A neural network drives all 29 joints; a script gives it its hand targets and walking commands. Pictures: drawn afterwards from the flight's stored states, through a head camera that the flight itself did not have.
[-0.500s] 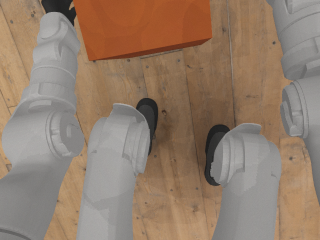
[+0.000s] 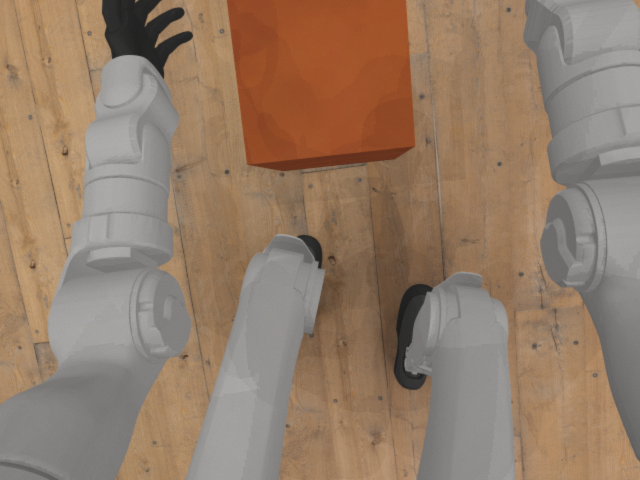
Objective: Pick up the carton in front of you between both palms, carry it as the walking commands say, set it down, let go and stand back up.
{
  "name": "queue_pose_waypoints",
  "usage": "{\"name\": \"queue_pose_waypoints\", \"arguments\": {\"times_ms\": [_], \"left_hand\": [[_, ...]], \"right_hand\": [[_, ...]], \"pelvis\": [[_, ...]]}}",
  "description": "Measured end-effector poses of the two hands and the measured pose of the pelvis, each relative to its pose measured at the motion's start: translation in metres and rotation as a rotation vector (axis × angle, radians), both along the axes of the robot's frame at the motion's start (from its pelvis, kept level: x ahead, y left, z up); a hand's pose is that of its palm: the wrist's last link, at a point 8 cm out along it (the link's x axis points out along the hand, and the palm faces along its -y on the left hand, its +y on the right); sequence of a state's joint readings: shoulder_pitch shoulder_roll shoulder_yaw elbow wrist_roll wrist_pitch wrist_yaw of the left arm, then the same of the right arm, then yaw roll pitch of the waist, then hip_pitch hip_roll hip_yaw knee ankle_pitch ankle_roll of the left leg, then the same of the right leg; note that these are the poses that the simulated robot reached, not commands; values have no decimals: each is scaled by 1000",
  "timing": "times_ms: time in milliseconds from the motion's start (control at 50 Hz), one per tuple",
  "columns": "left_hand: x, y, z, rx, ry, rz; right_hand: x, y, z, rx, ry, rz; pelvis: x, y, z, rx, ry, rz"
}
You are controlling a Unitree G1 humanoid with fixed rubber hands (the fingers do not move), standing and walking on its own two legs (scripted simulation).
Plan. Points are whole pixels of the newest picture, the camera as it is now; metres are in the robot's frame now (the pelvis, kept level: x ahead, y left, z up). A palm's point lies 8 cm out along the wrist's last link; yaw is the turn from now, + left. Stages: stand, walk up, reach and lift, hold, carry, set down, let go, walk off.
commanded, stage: set down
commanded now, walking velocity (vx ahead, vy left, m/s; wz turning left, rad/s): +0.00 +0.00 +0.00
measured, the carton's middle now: (328, 94) +0.51 +0.11 -0.35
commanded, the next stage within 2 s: let go in 0.52 s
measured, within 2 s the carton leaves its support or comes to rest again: neither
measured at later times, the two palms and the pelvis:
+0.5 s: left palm out of the picture +0.47 +0.28 +0.04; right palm out of the picture +0.61 -0.09 +0.04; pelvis +0.02 +0.00 +0.13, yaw +0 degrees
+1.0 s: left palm out of the picture +0.37 +0.27 +0.16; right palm out of the picture +0.45 -0.14 +0.14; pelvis +0.07 +0.02 +0.25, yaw -3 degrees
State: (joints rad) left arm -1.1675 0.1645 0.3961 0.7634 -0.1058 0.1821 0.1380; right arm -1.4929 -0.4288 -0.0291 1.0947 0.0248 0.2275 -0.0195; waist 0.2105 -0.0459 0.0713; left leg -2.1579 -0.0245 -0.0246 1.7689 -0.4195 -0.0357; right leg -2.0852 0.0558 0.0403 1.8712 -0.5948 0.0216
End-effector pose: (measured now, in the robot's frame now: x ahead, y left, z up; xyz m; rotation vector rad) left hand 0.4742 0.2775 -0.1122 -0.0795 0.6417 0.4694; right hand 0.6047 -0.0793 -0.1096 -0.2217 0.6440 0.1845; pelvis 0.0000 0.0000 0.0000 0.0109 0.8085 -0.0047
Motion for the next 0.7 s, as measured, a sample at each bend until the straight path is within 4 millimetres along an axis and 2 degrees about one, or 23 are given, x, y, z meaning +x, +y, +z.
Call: {"name": "queue_pose_waypoints", "arguments": {"times_ms": [180,540,620,700], "left_hand": [[-1,4,52,9,-1,2],[-7,7,162,0,-10,2],[-9,3,179,9,-2,-30],[-18,-6,193,23,22,-106]], "right_hand": [[0,-3,46,7,-8,13],[0,-9,159,12,9,23],[-6,-13,176,9,12,5],[-24,-22,189,-7,11,-39]], "pelvis": [[9,0,43,4,37,-4],[27,-2,136,0,15,-9],[31,-1,155,-6,4,-10],[37,2,174,-14,-14,-12]]}}
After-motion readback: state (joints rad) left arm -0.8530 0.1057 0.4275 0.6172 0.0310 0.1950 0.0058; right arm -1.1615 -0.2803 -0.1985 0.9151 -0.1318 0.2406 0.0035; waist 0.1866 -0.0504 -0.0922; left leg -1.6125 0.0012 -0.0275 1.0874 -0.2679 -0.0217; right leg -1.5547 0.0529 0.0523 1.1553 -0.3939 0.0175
